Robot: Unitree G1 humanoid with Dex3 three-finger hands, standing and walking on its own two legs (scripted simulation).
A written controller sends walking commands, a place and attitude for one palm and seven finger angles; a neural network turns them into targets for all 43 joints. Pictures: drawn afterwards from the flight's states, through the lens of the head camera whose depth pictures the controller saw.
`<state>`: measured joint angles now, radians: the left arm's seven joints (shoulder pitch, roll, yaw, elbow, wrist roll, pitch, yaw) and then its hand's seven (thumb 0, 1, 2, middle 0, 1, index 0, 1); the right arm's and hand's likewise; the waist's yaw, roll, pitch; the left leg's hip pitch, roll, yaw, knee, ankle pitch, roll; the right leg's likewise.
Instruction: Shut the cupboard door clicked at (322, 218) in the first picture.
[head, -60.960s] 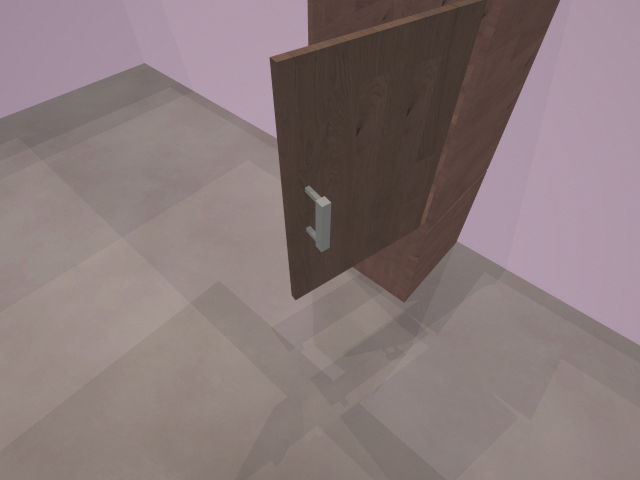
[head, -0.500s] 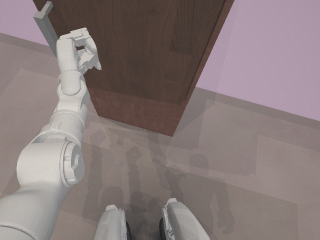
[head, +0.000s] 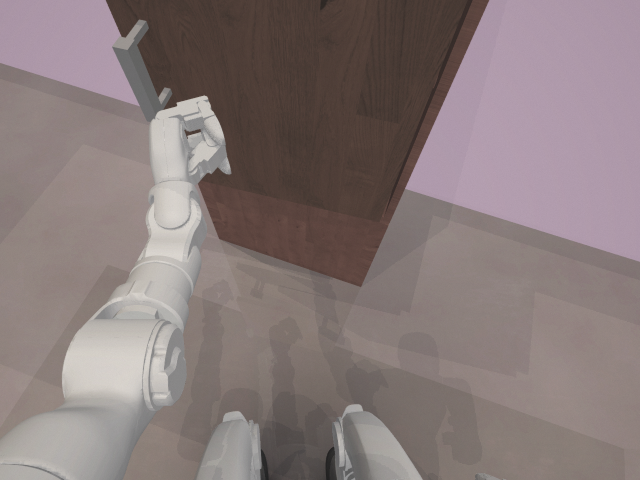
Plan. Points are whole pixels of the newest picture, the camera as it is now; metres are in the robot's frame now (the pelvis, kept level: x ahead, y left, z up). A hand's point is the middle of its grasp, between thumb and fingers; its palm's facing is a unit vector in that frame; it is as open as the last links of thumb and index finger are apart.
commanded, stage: draw the hand back to the body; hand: left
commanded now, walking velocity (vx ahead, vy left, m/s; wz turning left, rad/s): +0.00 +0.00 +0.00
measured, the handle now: (148, 74) +0.66 +0.18 +0.05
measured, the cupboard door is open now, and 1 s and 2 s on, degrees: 6 6 6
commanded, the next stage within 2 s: step back with the hand held close in 1.52 s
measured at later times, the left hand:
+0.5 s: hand (110, 213) +0.37 +0.15 +0.15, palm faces +0.04 -1.00 -0.09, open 3.1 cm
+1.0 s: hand out of the picture +0.26 +0.26 +0.23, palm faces +0.37 -0.86 -0.34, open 5.0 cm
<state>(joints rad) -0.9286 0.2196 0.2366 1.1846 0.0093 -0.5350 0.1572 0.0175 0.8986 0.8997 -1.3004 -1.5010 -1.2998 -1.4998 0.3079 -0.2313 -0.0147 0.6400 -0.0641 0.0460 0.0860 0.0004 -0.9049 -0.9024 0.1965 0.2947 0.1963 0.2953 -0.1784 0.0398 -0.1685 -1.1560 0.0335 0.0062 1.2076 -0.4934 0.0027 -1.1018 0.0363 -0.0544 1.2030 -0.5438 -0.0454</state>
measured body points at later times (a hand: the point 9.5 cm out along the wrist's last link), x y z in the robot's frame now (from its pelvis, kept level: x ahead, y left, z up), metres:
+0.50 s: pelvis +0.02 +0.00 +0.07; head +0.05 -0.01 +0.52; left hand +0.36 +0.21 +0.16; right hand +0.15 -0.26 -0.03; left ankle +0.03 +0.12 -0.63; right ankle +0.01 -0.09 -0.63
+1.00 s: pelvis +0.05 +0.01 +0.11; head +0.03 -0.01 +0.56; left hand +0.24 +0.30 +0.25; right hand +0.25 -0.19 +0.03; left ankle +0.03 +0.12 -0.63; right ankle +0.01 -0.09 -0.63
